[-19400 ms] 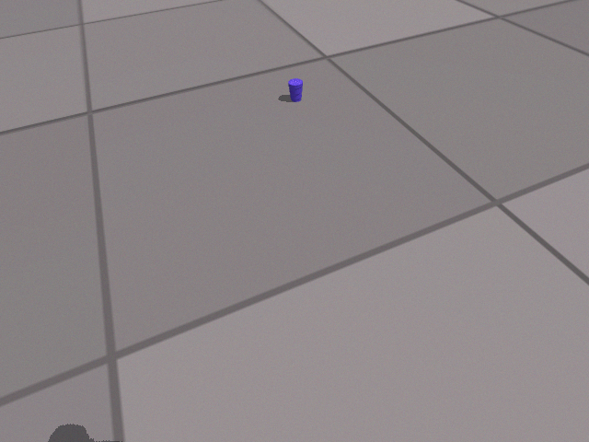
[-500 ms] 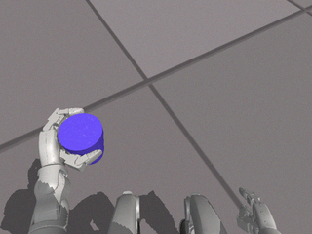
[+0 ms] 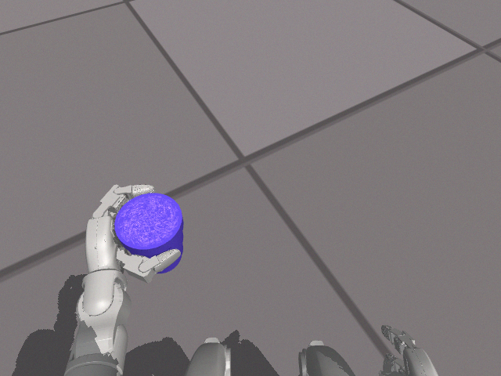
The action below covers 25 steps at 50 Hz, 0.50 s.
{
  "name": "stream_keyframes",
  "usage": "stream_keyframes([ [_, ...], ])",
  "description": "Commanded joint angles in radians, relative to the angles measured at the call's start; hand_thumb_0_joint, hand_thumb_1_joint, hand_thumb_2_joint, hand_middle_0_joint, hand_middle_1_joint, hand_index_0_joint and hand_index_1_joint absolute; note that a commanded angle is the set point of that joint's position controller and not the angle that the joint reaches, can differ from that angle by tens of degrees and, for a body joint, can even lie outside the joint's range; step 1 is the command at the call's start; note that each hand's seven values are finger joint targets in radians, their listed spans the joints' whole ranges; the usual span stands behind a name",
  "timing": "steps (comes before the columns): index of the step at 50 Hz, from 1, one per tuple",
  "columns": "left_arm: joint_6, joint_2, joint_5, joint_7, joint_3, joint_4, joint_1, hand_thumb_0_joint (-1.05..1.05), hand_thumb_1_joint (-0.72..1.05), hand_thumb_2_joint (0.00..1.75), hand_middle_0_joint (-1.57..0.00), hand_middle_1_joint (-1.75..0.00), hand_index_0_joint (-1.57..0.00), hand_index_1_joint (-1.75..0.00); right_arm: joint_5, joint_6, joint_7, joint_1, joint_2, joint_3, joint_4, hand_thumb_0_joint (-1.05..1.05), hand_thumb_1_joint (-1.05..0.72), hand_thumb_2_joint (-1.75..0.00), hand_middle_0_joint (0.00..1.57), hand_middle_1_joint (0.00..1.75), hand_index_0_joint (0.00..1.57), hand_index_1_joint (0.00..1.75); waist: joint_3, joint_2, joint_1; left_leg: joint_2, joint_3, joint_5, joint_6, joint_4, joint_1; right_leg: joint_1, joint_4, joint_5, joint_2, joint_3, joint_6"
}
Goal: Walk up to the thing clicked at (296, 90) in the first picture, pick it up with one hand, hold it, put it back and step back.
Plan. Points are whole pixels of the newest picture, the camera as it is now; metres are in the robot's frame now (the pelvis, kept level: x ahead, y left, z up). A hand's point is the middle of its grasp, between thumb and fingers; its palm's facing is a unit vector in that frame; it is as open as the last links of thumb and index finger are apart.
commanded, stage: lift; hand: left
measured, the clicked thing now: (156, 239) +0.34 +0.18 +0.00
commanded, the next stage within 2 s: hold in 0.58 s
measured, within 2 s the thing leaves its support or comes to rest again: neither
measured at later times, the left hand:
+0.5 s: hand (150, 220) +0.34 +0.17 +0.06, palm faces +0.17 -0.99 -0.02, open 12.0 cm
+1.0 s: hand (146, 213) +0.34 +0.17 +0.08, palm faces +0.18 -0.98 -0.01, open 12.0 cm
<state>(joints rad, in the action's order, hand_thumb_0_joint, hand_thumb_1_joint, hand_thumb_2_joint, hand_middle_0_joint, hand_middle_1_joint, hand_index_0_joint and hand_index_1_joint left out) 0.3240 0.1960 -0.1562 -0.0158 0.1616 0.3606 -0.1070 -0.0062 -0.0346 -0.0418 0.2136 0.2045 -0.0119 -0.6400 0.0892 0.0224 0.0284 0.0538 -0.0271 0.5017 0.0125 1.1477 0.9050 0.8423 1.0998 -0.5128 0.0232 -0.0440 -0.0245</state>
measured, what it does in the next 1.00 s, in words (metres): stands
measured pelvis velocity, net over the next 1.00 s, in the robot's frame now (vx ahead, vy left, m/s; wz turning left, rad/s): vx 0.01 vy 0.00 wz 0.00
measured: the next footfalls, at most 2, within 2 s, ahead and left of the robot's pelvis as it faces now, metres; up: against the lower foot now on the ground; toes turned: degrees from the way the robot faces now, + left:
none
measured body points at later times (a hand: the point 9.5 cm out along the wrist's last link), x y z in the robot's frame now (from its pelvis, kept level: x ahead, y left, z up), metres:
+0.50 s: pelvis +0.01 -0.01 +0.03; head +0.07 +0.00 +0.47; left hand +0.33 +0.22 +0.06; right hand +0.14 -0.25 -0.08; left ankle +0.03 +0.12 -0.65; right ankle +0.01 -0.14 -0.65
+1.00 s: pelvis +0.01 +0.00 +0.04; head +0.06 +0.00 +0.49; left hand +0.33 +0.22 +0.08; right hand +0.14 -0.24 -0.07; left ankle +0.03 +0.12 -0.65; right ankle +0.01 -0.14 -0.65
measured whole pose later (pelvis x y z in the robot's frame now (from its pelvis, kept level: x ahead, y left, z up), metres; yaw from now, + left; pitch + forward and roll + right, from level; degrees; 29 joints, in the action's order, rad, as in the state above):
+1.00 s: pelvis +0.01 +0.00 +0.04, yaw +0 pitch +7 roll -2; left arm 0.34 0.16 -0.14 -0.03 0.14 0.43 -0.12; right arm 0.00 -0.01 -0.03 0.22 0.20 0.00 -0.66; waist 0.03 0.02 0.02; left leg 0.05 0.00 0.42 0.02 0.90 0.61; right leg 0.56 0.86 -0.43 0.02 -0.03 -0.02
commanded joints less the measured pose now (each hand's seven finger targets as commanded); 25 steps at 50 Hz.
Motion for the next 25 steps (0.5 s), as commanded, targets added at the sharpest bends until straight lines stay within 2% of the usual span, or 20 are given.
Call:
stream_keyframes([
  [1,0.118,0.134,-0.019,-0.006,0.059,-0.290,-0.300,0.00,-0.02,1.19,-1.17,-1.33,-1.19,-1.33,0.005,-0.037,-0.017,0.008,0.139,0.053,0.115,0.00,-0.91,-0.90,0.20,0.30,0.20,0.30,0.362,0.039,0.000,-0.032,-0.003,-0.256,-0.011,-0.208,-0.315,-0.187,-0.181,0.300,-0.033,-0.004,0.035],
  [3,0.123,0.144,-0.019,-0.005,0.068,-0.294,-0.321,0.00,-0.03,1.20,-1.16,-1.33,-1.19,-1.33,0.007,-0.037,-0.016,0.006,0.136,0.052,0.116,0.00,-0.91,-0.90,0.20,0.30,0.20,0.30,0.354,0.050,0.004,-0.035,0.000,-0.247,-0.011,-0.221,-0.321,-0.199,-0.197,0.296,-0.033,-0.004,0.034],
  [4,0.121,0.128,-0.015,-0.005,0.055,-0.270,-0.296,0.00,-0.04,1.19,-1.15,-1.32,-1.18,-1.32,0.009,-0.035,-0.018,0.009,0.138,0.053,0.114,0.00,-0.91,-0.90,0.20,0.30,0.20,0.30,0.347,0.028,0.010,-0.032,-0.001,-0.252,-0.011,-0.228,-0.327,-0.209,-0.201,0.300,-0.035,-0.006,0.033],
  [5,0.125,0.137,-0.017,-0.004,0.058,-0.289,-0.334,0.00,-0.04,1.18,-1.15,-1.32,-1.17,-1.32,0.008,-0.035,-0.017,0.002,0.137,0.052,0.114,0.00,-0.91,-0.90,0.20,0.30,0.20,0.30,0.334,0.039,0.007,-0.035,0.005,-0.241,-0.012,-0.234,-0.322,-0.219,-0.212,0.293,-0.034,-0.002,0.032],
  [7,0.125,0.134,-0.014,-0.007,0.061,-0.268,-0.314,0.00,-0.03,1.18,-1.14,-1.31,-1.17,-1.31,0.010,-0.033,-0.017,0.002,0.135,0.051,0.112,0.00,-0.91,-0.90,0.20,0.30,0.20,0.30,0.343,0.038,0.000,-0.035,0.006,-0.263,-0.011,-0.244,-0.341,-0.237,-0.220,0.315,-0.033,-0.002,0.033],
  [9,0.131,0.129,-0.016,-0.002,0.052,-0.279,-0.338,0.00,-0.06,1.19,-1.15,-1.32,-1.18,-1.33,0.010,-0.034,-0.015,-0.004,0.134,0.050,0.114,0.00,-0.91,-0.90,0.20,0.30,0.20,0.30,0.326,0.043,0.013,-0.033,0.003,-0.246,-0.011,-0.259,-0.357,-0.236,-0.231,0.298,-0.035,-0.004,0.032],
  [11,0.132,0.132,-0.020,0.000,0.058,-0.268,-0.322,0.00,-0.06,1.19,-1.15,-1.32,-1.17,-1.32,0.010,-0.034,-0.017,0.005,0.139,0.054,0.106,0.00,-0.91,-0.90,0.20,0.30,0.20,0.30,0.352,0.032,0.009,-0.033,0.009,-0.279,-0.012,-0.260,-0.375,-0.265,-0.241,0.335,-0.033,0.000,0.030],
  [15,0.135,0.129,-0.018,0.001,0.053,-0.272,-0.344,0.00,-0.05,1.19,-1.16,-1.32,-1.18,-1.33,0.012,-0.032,-0.016,0.004,0.138,0.054,0.106,0.00,-0.91,-0.90,0.20,0.30,0.20,0.30,0.335,0.040,0.010,-0.034,0.011,-0.310,-0.011,-0.275,-0.396,-0.282,-0.254,0.359,-0.034,0.000,0.031],
  [17,0.133,0.113,-0.021,0.003,0.047,-0.245,-0.319,0.00,-0.04,1.21,-1.17,-1.34,-1.19,-1.34,0.010,-0.032,-0.016,-0.001,0.138,0.054,0.108,0.00,-0.91,-0.90,0.20,0.30,0.20,0.30,0.327,0.012,0.010,-0.032,0.011,-0.303,-0.013,-0.287,-0.400,-0.295,-0.264,0.359,-0.034,0.001,0.030],
  [21,0.138,0.124,-0.018,-0.001,0.049,-0.267,-0.356,0.00,-0.08,1.20,-1.17,-1.33,-1.19,-1.34,0.014,-0.030,-0.015,0.005,0.140,0.055,0.099,0.00,-0.91,-0.90,0.20,0.30,0.20,0.30,0.322,0.031,0.012,-0.033,0.014,-0.316,-0.011,-0.298,-0.417,-0.310,-0.279,0.369,-0.032,0.002,0.029],
  [23,0.135,0.127,-0.019,-0.001,0.063,-0.237,-0.322,0.00,-0.06,1.18,-1.17,-1.33,-1.19,-1.33,0.012,-0.029,-0.014,-0.004,0.135,0.053,0.106,0.00,-0.91,-0.90,0.20,0.30,0.20,0.30,0.312,0.009,0.001,-0.037,0.021,-0.315,-0.015,-0.303,-0.405,-0.340,-0.294,0.379,-0.029,0.007,0.024],
  [25,0.144,0.120,-0.019,0.000,0.054,-0.264,-0.361,0.00,-0.06,1.19,-1.16,-1.33,-1.18,-1.34,0.013,-0.027,-0.012,-0.012,0.129,0.051,0.109,0.00,-0.91,-0.90,0.20,0.30,0.20,0.30,0.301,0.031,0.005,-0.037,0.020,-0.288,-0.012,-0.317,-0.417,-0.325,-0.298,0.349,-0.032,0.006,0.027],
])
